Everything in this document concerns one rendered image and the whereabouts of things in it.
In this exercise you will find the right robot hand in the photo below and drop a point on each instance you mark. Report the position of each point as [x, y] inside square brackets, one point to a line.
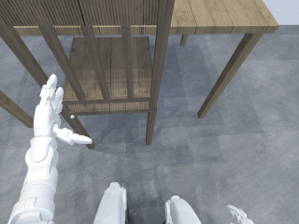
[239, 215]

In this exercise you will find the robot right thigh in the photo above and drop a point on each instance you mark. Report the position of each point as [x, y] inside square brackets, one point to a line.
[178, 211]

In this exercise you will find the robot thigh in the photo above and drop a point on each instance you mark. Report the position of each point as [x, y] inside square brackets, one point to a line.
[113, 202]
[178, 211]

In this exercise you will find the chair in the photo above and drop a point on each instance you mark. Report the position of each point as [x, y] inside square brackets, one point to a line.
[104, 75]

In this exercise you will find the robot left forearm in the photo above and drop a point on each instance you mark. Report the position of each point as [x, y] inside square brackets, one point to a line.
[36, 201]

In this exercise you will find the robot left thigh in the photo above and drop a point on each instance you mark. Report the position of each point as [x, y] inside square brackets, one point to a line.
[113, 202]

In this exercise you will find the table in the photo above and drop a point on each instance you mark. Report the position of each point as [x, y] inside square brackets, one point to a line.
[190, 17]

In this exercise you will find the left robot hand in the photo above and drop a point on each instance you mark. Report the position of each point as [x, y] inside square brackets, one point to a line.
[47, 113]

